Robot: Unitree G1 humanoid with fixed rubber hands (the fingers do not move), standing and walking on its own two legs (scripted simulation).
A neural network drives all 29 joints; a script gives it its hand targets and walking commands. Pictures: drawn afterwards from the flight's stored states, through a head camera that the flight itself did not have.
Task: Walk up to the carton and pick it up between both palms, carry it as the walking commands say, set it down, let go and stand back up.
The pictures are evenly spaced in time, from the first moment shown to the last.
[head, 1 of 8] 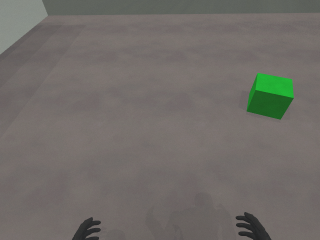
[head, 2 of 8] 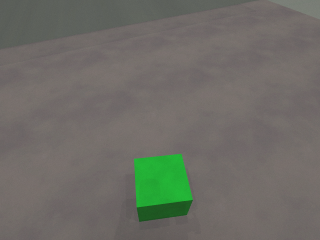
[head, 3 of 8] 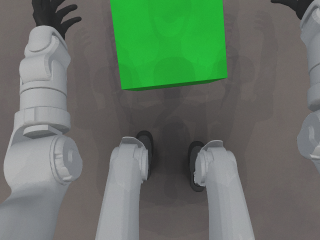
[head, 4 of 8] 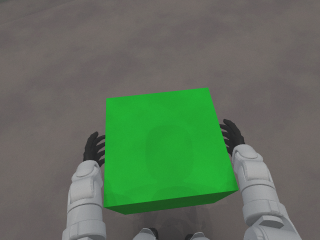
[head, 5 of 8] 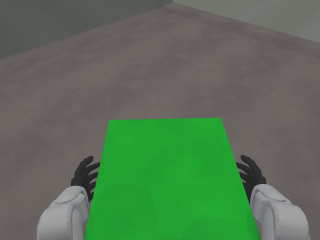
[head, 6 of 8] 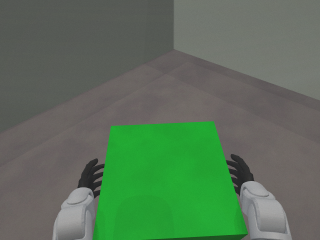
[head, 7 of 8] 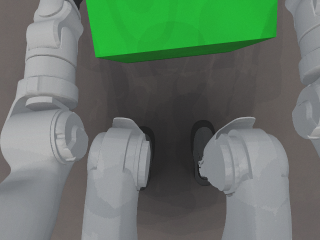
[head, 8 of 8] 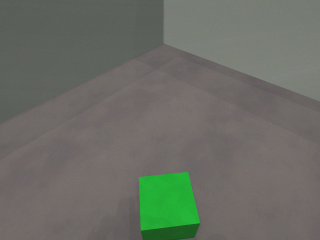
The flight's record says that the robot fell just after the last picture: no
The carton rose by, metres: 0.68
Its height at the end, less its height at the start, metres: +0.00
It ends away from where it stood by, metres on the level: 2.29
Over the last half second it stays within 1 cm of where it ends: yes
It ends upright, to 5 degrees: yes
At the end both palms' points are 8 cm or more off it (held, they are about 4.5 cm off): yes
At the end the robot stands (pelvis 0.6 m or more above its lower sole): yes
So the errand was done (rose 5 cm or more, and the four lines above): yes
